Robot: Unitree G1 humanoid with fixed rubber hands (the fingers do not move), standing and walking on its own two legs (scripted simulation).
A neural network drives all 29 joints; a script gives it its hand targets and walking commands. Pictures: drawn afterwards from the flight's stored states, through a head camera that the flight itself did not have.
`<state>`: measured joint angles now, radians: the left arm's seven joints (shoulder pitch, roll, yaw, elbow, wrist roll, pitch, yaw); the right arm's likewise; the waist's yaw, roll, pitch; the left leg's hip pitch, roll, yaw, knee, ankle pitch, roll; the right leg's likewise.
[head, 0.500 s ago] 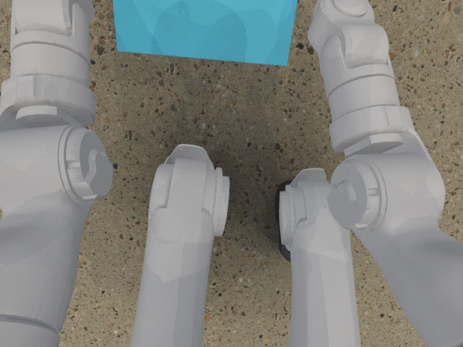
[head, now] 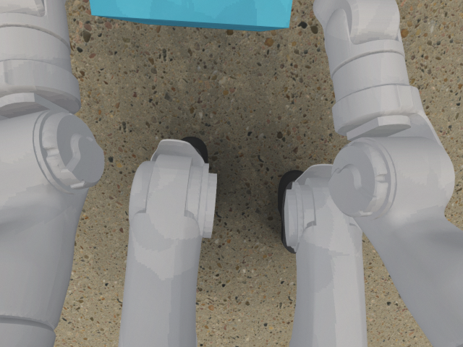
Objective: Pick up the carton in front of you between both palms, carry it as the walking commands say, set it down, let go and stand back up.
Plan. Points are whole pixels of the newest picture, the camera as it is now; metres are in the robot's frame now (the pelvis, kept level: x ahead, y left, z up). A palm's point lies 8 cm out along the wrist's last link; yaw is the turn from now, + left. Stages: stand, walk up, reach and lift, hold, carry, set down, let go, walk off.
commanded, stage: set down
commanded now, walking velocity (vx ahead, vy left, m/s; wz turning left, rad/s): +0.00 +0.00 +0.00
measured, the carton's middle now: out of the picture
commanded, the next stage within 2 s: let go in 1.66 s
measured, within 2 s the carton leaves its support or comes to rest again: neither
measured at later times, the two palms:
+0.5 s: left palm out of the picture +0.47 +0.34 -0.22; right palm out of the picture +0.54 -0.01 -0.21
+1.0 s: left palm out of the picture +0.49 +0.37 -0.08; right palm out of the picture +0.57 +0.00 -0.07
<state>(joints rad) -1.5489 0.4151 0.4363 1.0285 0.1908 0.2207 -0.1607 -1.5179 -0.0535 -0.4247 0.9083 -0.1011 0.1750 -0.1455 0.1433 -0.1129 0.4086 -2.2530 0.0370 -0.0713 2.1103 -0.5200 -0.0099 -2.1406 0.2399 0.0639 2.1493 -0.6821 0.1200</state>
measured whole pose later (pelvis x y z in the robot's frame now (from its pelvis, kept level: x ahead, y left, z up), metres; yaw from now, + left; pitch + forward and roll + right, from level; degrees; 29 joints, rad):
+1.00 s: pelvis -0.01 +0.01 +0.05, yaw +2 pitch +36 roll -6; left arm -1.50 0.55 0.23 1.02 -0.06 0.21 -0.09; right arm -1.47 -0.17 -0.27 0.87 0.06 0.25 -0.23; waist 0.11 -0.08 0.33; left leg -2.13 0.00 -0.08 1.94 -0.45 0.00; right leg -1.99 0.12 0.00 1.97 -0.63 0.08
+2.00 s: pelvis +0.05 +0.03 +0.30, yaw +6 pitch +37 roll -4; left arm -0.80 0.35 0.30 0.70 0.12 0.18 -0.15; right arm -0.71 -0.05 -0.23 0.54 -0.13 0.22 -0.13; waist 0.06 -0.04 0.04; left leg -1.32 -0.04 -0.05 0.91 -0.24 0.03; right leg -1.21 0.04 0.08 0.91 -0.35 0.07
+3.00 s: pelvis +0.13 +0.00 +0.38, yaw +8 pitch -3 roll +1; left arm 0.23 0.22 0.05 0.42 0.02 0.13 -0.07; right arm 0.21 -0.20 -0.04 0.43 -0.02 0.12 0.07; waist 0.00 -0.03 0.09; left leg -0.13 -0.02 -0.04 0.42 -0.23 -0.01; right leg -0.05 0.01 0.08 0.44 -0.33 -0.01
